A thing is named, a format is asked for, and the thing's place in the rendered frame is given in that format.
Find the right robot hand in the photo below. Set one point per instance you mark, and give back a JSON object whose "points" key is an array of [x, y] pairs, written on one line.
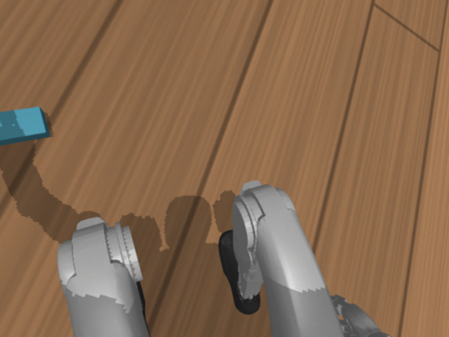
{"points": [[356, 322]]}

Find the right robot foot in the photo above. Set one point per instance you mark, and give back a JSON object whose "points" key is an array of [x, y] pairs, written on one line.
{"points": [[230, 269]]}

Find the left robot foot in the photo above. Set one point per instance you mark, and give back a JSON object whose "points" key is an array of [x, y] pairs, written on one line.
{"points": [[142, 301]]}

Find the small box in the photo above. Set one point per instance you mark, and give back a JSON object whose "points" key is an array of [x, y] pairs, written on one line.
{"points": [[22, 125]]}

